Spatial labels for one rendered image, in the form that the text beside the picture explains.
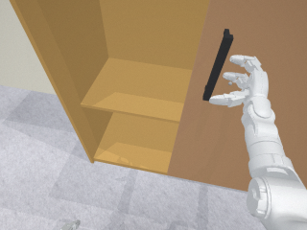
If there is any robot left hand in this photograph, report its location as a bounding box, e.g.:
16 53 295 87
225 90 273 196
60 219 81 230

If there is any right robot forearm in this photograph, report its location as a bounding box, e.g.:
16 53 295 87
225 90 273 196
241 96 307 191

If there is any robot right upper arm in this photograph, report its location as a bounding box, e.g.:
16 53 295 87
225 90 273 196
246 175 307 230

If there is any handle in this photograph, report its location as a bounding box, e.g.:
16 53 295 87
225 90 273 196
202 29 234 101

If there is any robot right hand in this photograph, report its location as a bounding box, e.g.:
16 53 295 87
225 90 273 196
209 55 269 107

